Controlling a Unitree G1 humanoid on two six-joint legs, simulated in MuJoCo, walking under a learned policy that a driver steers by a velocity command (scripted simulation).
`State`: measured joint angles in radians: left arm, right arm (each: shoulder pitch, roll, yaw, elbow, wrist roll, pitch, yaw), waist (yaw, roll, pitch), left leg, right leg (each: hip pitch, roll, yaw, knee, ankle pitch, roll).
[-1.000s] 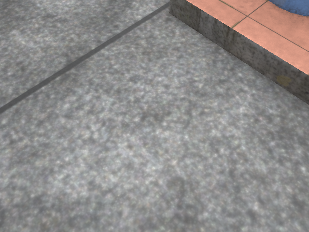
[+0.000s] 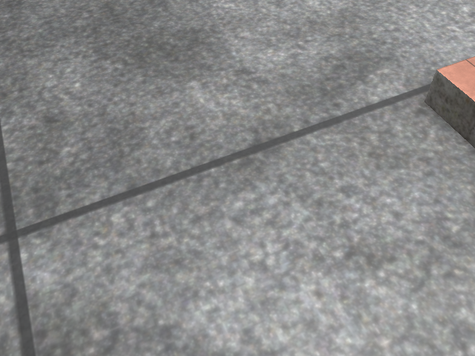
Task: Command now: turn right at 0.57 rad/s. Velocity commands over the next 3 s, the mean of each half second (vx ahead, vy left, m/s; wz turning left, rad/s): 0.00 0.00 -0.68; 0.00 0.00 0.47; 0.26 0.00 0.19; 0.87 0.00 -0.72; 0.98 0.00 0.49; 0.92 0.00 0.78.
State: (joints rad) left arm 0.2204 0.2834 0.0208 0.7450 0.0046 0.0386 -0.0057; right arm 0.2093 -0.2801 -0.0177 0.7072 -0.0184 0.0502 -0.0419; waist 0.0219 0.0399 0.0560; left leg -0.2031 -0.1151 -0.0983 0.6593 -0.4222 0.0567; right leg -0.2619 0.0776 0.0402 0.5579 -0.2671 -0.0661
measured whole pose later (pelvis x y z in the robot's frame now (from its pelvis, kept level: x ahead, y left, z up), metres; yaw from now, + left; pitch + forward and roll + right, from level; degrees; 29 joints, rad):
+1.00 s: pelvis +0.01 +0.01 +0.01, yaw -4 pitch +0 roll +0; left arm 0.18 0.26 0.01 0.70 0.03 0.02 0.05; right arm 0.25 -0.35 -0.09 0.76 -0.01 0.09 0.05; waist -0.02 0.06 0.08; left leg -0.50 -0.02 -0.02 1.08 -0.40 -0.06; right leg -0.12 0.02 -0.08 0.39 -0.28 -0.06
